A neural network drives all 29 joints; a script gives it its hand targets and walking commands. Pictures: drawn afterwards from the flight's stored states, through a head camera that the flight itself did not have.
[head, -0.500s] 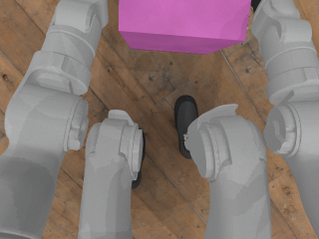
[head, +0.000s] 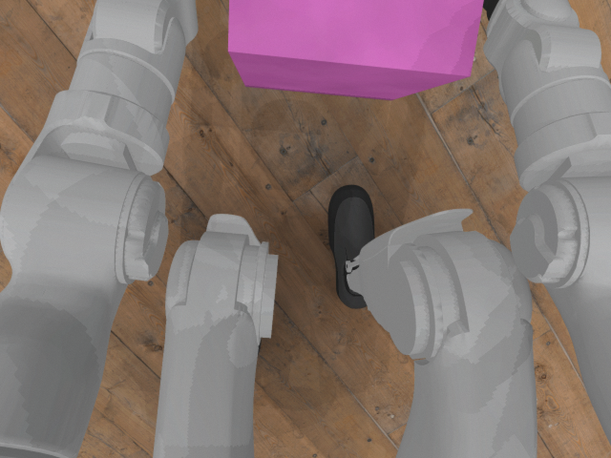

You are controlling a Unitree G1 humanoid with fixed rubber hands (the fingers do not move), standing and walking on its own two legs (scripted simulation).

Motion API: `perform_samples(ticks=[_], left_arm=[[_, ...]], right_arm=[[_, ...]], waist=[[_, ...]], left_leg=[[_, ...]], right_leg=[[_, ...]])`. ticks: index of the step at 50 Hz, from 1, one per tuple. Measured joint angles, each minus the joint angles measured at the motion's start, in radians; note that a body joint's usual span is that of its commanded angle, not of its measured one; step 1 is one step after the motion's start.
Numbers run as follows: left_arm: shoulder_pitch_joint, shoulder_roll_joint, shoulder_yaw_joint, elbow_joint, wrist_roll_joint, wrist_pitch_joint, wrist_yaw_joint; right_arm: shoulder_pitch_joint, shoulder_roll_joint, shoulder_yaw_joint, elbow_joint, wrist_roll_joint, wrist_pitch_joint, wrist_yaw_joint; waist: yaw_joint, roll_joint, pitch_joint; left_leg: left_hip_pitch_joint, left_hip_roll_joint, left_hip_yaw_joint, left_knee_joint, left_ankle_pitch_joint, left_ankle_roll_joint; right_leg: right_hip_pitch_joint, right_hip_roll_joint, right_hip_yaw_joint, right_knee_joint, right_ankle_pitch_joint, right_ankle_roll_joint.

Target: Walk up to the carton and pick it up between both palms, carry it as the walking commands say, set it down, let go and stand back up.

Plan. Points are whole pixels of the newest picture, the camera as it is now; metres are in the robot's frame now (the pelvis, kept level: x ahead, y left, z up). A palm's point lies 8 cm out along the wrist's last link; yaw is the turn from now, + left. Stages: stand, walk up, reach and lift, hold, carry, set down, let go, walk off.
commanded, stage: set down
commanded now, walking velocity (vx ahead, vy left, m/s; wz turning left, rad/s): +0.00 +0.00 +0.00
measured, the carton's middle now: out of the picture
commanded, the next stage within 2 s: none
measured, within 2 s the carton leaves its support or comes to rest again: neither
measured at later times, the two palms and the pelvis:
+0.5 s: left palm out of the picture +0.56 +0.09 -0.17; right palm out of the picture +0.52 -0.22 -0.16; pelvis +0.00 +0.01 +0.00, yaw -1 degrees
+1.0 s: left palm out of the picture +0.56 +0.10 -0.19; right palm out of the picture +0.53 -0.23 -0.17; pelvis +0.01 +0.00 +0.01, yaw -1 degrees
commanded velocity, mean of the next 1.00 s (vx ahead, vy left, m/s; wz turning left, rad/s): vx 0.00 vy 0.00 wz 0.00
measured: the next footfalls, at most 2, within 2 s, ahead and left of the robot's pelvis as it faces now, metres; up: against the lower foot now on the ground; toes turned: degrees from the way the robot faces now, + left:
none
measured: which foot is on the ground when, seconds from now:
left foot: down 0.00-1.00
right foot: down 0.00-1.00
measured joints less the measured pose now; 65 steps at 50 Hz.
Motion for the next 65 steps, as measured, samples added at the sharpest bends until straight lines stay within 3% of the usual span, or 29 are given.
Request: perform_samples(ticks=[22,35,50,59,65], left_arm=[[0.014,-0.030,0.044,-0.021,0.051,-0.003,-0.034],[0.028,-0.023,0.039,-0.042,0.057,-0.011,-0.046],[0.059,0.056,-0.070,-0.040,-0.014,-0.055,0.006],[0.108,0.109,-0.080,-0.138,-0.047,-0.084,0.006],[0.163,0.180,-0.096,-0.229,-0.108,-0.068,-0.001]], right_arm=[[0.008,-0.022,-0.067,0.040,-0.025,-0.031,0.055],[0.003,-0.017,-0.105,0.053,-0.038,-0.040,0.070],[-0.020,0.022,-0.118,0.075,0.002,-0.117,0.001],[0.034,-0.055,-0.095,-0.012,0.027,-0.129,-0.005],[0.112,-0.080,-0.045,-0.121,0.093,-0.104,0.001]], waist=[[0.008,0.017,0.011],[0.005,0.011,0.011],[-0.006,-0.031,0.011],[-0.003,-0.015,0.012],[-0.034,-0.033,0.015]], left_leg=[[-0.002,0.003,0.020,0.024,-0.007,0.037],[-0.001,0.004,0.020,0.022,-0.011,0.034],[0.004,0.012,-0.021,0.000,-0.039,-0.006],[-0.007,0.025,-0.023,0.002,-0.062,-0.012],[-0.021,0.042,-0.019,0.013,-0.051,-0.011]], right_leg=[[0.010,0.000,0.012,0.017,-0.017,0.033],[0.009,0.000,0.013,0.017,-0.020,0.032],[-0.002,0.004,-0.022,-0.007,-0.029,-0.003],[-0.020,-0.016,-0.037,0.011,-0.057,-0.034],[-0.032,-0.029,-0.048,0.024,-0.049,-0.051]])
